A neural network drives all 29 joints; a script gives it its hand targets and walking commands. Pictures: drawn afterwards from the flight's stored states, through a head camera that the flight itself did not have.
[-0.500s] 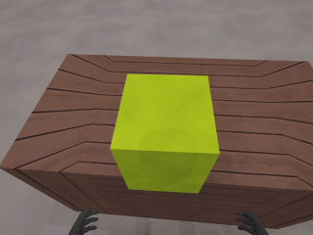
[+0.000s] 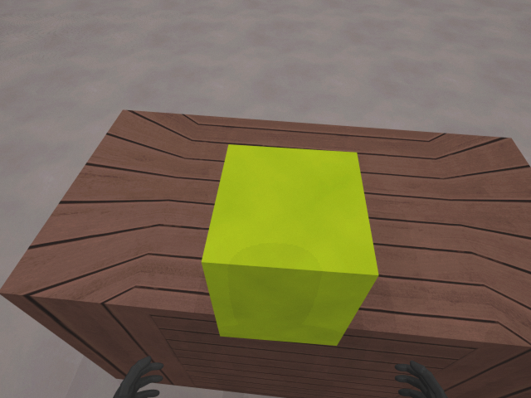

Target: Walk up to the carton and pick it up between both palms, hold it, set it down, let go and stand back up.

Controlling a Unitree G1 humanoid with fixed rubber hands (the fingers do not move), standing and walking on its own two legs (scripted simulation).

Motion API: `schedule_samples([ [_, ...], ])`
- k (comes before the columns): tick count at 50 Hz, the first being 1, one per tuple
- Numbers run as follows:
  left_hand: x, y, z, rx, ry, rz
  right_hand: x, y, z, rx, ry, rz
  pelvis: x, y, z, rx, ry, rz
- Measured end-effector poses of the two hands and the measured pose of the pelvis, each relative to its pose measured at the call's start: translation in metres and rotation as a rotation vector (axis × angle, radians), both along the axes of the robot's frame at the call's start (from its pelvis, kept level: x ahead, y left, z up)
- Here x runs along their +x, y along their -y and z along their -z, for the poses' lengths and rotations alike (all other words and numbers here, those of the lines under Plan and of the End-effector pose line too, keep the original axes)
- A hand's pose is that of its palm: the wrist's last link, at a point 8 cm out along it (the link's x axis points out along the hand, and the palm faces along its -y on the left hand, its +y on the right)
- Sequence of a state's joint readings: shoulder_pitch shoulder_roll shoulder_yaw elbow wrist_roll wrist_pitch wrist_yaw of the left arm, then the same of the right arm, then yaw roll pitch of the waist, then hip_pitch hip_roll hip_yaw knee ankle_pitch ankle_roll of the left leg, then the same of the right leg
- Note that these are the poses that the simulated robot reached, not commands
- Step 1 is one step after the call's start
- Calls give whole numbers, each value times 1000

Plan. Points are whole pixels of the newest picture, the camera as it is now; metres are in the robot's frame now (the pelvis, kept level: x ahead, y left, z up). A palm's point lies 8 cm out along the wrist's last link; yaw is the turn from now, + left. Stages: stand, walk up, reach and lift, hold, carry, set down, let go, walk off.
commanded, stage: let go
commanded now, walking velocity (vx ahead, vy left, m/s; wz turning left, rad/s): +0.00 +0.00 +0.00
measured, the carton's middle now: (284, 249) +0.36 +0.00 +0.02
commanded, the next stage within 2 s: stand in 0.16 s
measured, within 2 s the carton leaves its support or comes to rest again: neither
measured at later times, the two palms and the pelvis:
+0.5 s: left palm out of the picture +0.00 +0.26 -0.14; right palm out of the picture -0.01 -0.23 -0.14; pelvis -0.01 +0.01 -0.01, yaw -2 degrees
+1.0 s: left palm out of the picture -0.08 +0.22 -0.15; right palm out of the picture -0.11 -0.18 -0.16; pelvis -0.04 +0.01 +0.00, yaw -3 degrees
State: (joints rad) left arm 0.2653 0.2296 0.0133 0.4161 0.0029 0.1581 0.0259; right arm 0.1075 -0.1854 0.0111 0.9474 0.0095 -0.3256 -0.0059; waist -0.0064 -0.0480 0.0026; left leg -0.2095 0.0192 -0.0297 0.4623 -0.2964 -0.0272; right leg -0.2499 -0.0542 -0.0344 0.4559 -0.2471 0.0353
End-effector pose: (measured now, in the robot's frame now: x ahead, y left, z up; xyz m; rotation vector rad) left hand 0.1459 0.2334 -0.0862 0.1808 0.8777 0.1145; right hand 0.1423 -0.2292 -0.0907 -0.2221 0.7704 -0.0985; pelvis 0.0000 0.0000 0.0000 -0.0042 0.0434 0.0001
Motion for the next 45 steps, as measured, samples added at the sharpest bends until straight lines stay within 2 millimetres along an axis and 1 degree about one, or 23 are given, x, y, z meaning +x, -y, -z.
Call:
schedule_samples([
  [9,-2,-1,0,-4,-1,11,-14,0,-1,-8,-12,12,-9,-5,-1,-3,20,7],
  [11,-6,-1,3,-4,22,14,-20,0,6,-11,-84,0,-10,-6,1,-8,12,7],
  [14,-29,-6,12,4,7,10,-41,2,21,-4,-218,23,-9,-8,4,-13,19,11],
  [20,-93,-19,37,11,-162,-49,-99,0,43,25,-398,96,-8,-10,7,-13,44,23],
  [24,-134,-23,50,9,-283,-74,-139,-4,49,40,-486,152,-11,-13,7,-12,56,32],
  [28,-164,-20,58,-5,-374,-87,-173,-7,50,44,-550,203,-16,-15,6,-10,67,37],
  [32,-186,-13,61,-22,-437,-88,-200,-14,51,58,-599,241,-22,-17,4,-7,73,42],
  [36,-200,-5,64,-42,-476,-88,-220,-24,54,80,-634,259,-27,-18,3,-4,77,45],
  [40,-209,3,65,-54,-500,-86,-234,-36,57,110,-655,266,-32,-18,3,-1,81,48],
  [45,-218,11,65,-61,-519,-83,-244,-47,61,143,-663,264,-37,-16,3,2,83,52],
])
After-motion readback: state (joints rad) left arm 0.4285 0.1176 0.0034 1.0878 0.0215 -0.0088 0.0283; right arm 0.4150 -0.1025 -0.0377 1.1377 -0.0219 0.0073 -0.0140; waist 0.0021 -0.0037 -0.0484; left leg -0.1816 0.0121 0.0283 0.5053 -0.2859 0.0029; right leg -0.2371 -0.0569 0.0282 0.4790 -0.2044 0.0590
